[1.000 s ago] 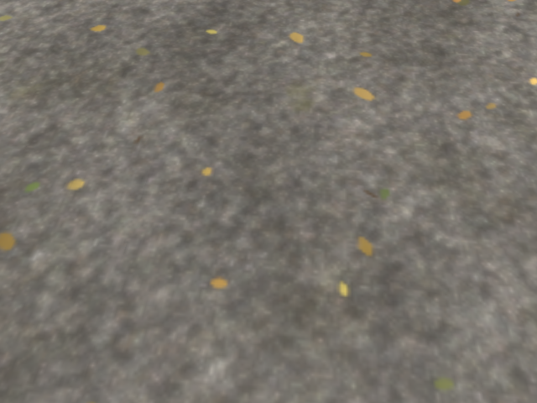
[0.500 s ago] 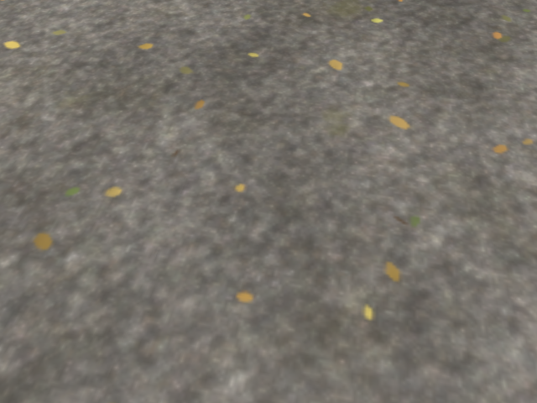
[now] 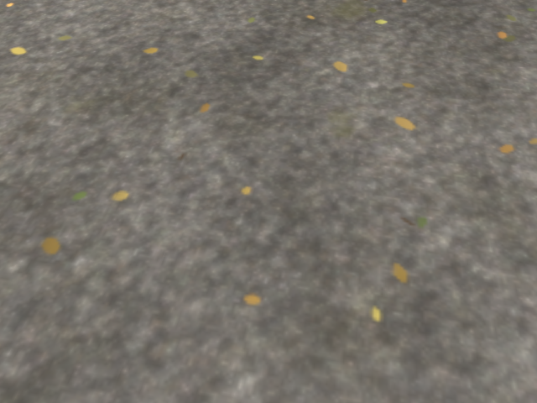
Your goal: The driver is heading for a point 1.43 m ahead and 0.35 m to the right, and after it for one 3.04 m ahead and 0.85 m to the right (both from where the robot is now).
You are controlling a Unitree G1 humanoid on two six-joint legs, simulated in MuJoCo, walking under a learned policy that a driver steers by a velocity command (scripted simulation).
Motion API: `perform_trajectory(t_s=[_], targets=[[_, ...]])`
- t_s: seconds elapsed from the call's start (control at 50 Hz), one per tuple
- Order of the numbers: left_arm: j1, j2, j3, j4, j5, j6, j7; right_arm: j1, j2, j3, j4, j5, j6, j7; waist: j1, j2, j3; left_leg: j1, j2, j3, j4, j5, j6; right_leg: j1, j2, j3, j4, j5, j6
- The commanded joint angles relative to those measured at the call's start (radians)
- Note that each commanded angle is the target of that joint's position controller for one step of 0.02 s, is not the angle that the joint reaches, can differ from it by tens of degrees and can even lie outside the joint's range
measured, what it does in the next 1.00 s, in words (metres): walks ahead: left foot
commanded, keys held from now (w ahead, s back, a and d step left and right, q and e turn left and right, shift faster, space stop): no key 0.24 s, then w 0.76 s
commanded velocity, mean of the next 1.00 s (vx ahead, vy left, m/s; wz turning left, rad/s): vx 0.27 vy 0.00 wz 0.00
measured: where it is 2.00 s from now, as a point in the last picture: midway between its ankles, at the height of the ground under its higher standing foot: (292, 285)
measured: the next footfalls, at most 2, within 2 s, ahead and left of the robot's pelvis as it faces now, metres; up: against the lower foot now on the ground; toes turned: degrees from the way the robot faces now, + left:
left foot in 0.92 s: +0.42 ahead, +0.10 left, +0.00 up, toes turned +1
right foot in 1.46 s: +0.74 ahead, -0.14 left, +0.00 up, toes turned -3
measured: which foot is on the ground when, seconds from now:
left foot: down 0.00-0.46, up 0.48-0.90, down 0.92-1.00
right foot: down 0.00-0.92, up 0.94-1.00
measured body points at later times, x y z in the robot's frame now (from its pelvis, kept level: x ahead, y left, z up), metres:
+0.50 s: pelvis +0.04 -0.03 -0.01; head +0.04 -0.05 +0.44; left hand +0.06 +0.23 -0.14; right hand +0.04 -0.29 -0.16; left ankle -0.02 +0.12 -0.72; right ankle +0.02 -0.13 -0.74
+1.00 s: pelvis +0.28 +0.01 -0.01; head +0.32 +0.01 +0.43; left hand +0.22 +0.26 -0.16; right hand +0.48 -0.24 -0.11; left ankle +0.38 +0.09 -0.74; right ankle +0.07 -0.13 -0.65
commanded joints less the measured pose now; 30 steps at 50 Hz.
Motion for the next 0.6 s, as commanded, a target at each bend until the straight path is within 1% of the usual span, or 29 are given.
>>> perform_trajectory(t_s=[0.02, 0.24, 0.26, 0.28, 0.3, 0.32, 0.34, 0.36, 0.38, 0.4, 0.42, 0.44, 0.46, 0.48, 0.5, 0.52, 0.54, 0.56, 0.58, 0.6], targets=[[0.015, 0.107, 0.021, -0.017, -0.001, -0.008, 0.006, 0.019, -0.104, -0.021, -0.016, 0.001, -0.010, -0.004, -0.003, 0.013, -0.013, -0.057, 0.037, -0.030, -0.108, 0.195, 0.015, 0.040, 0.000, -0.006, -0.059, 0.165, -0.011], [0.035, 0.090, 0.013, 0.061, -0.003, -0.004, 0.010, 0.048, -0.098, -0.013, 0.065, 0.003, -0.007, -0.011, -0.005, 0.007, 0.003, -0.064, 0.028, -0.013, -0.117, 0.177, 0.009, 0.037, 0.008, -0.013, -0.070, 0.154, -0.017], [0.053, 0.077, 0.010, 0.076, -0.003, -0.003, 0.010, 0.067, -0.092, -0.011, 0.080, 0.004, -0.006, -0.012, -0.006, 0.014, -0.019, -0.056, 0.021, -0.008, -0.129, 0.070, 0.014, 0.044, 0.024, -0.031, -0.065, 0.059, -0.019], [0.055, 0.076, 0.010, 0.082, -0.009, -0.002, 0.011, 0.073, -0.106, -0.016, 0.085, 0.010, -0.002, -0.015, -0.011, 0.029, -0.004, -0.070, 0.015, -0.013, -0.138, -0.123, 0.032, 0.018, 0.053, -0.061, -0.031, -0.097, -0.027], [0.046, 0.078, 0.012, 0.079, -0.014, -0.003, 0.012, 0.076, -0.130, -0.023, 0.083, 0.016, 0.000, -0.017, -0.018, 0.055, 0.032, -0.105, 0.032, -0.048, -0.159, -0.321, 0.060, -0.036, 0.073, -0.079, 0.008, -0.245, -0.039], [0.027, 0.077, 0.011, 0.068, -0.014, -0.011, 0.011, 0.084, -0.146, -0.027, 0.078, 0.020, -0.003, -0.018, -0.028, 0.082, 0.078, -0.136, 0.073, -0.110, -0.200, -0.460, 0.092, -0.102, 0.077, -0.081, 0.047, -0.318, -0.051], [0.004, 0.061, 0.006, 0.055, -0.016, -0.026, 0.006, 0.111, -0.168, -0.034, 0.080, 0.025, -0.012, -0.016, -0.043, 0.129, 0.108, -0.132, 0.139, -0.206, -0.253, -0.539, 0.131, -0.163, 0.078, -0.091, 0.114, -0.299, -0.057], [-0.003, 0.035, 0.000, 0.046, -0.021, -0.045, -0.003, 0.130, -0.196, -0.043, 0.084, 0.030, -0.023, -0.013, -0.047, 0.193, 0.120, -0.120, 0.223, -0.326, -0.311, -0.577, 0.179, -0.198, 0.074, -0.102, 0.209, -0.223, -0.060], [-0.010, 0.031, -0.002, 0.041, -0.025, -0.063, -0.013, 0.125, -0.205, -0.048, 0.083, 0.034, -0.033, -0.011, -0.045, 0.208, 0.142, -0.150, 0.281, -0.409, -0.344, -0.558, 0.217, -0.202, 0.042, -0.070, 0.264, -0.185, -0.077], [0.004, 0.035, 0.000, 0.041, -0.031, -0.078, -0.023, 0.093, -0.195, -0.046, 0.072, 0.034, -0.039, -0.009, -0.023, 0.200, 0.152, -0.164, 0.295, -0.417, -0.346, -0.512, 0.225, -0.191, 0.023, -0.056, 0.252, -0.194, -0.099], [0.044, 0.027, -0.002, 0.052, -0.037, -0.090, -0.032, 0.045, -0.184, -0.042, 0.058, 0.038, -0.043, -0.005, 0.013, 0.194, 0.154, -0.191, 0.277, -0.372, -0.318, -0.455, 0.206, -0.124, 0.016, -0.060, 0.149, -0.198, -0.122], [0.130, 0.029, 0.003, 0.086, -0.038, -0.098, -0.037, -0.013, -0.167, -0.036, 0.040, 0.044, -0.041, -0.002, 0.063, 0.162, 0.135, -0.254, 0.217, -0.278, -0.262, -0.376, 0.164, 0.039, 0.030, -0.073, 0.001, -0.141, -0.135], [0.219, 0.053, 0.015, 0.127, -0.028, -0.101, -0.039, -0.043, -0.139, -0.029, 0.024, 0.039, -0.044, -0.001, 0.090, 0.088, 0.104, -0.310, 0.138, -0.170, -0.127, -0.236, 0.120, 0.178, 0.030, -0.032, -0.063, -0.065, -0.127], [0.346, 0.138, 0.038, 0.155, -0.022, -0.103, -0.038, -0.058, -0.070, -0.011, 0.005, 0.029, -0.054, 0.003, 0.121, -0.147, 0.035, -0.420, 0.016, 0.010, 0.205, -0.114, 0.048, 0.317, -0.142, 0.256, -0.209, -0.178, -0.181], [0.434, 0.242, 0.056, 0.167, -0.013, -0.113, -0.056, -0.069, -0.072, -0.015, -0.038, 0.037, -0.074, -0.004, 0.127, -0.336, 0.010, -0.573, -0.051, 0.034, 0.448, -0.245, 0.026, 0.367, -0.342, 0.673, -0.366, -0.290, -0.314], [0.336, 0.166, 0.030, 0.143, -0.002, -0.124, -0.057, -0.061, -0.118, -0.025, -0.033, 0.052, -0.087, 0.001, 0.070, -0.189, 0.068, -0.633, 0.019, -0.043, 0.610, -0.224, 0.043, 0.310, -0.369, 0.692, -0.371, -0.322, -0.329], [0.264, 0.116, 0.017, 0.115, -0.007, -0.130, -0.057, -0.037, -0.114, -0.024, -0.018, 0.057, -0.097, 0.012, 0.040, -0.126, 0.109, -0.665, 0.063, -0.049, 0.655, -0.119, 0.065, 0.286, -0.326, 0.565, -0.366, -0.287, -0.298], [0.222, 0.109, 0.012, 0.098, -0.011, -0.131, -0.060, -0.025, -0.109, -0.026, -0.002, 0.049, -0.103, 0.017, 0.025, -0.095, 0.102, -0.665, 0.094, -0.026, 0.639, -0.029, 0.076, 0.285, -0.277, 0.452, -0.371, -0.214, -0.261], [0.207, 0.095, 0.006, 0.091, -0.013, -0.127, -0.062, -0.049, -0.126, -0.035, -0.005, 0.038, -0.107, 0.020, 0.024, -0.078, 0.103, -0.671, 0.118, -0.011, 0.596, 0.040, 0.076, 0.294, -0.249, 0.361, -0.376, -0.083, -0.233], [0.225, 0.063, -0.005, 0.095, -0.009, -0.119, -0.060, -0.070, -0.128, -0.041, -0.008, 0.030, -0.108, 0.026, 0.029, -0.085, 0.085, -0.637, 0.131, 0.009, 0.557, 0.087, 0.070, 0.293, -0.209, 0.272, -0.379, 0.041, -0.210]])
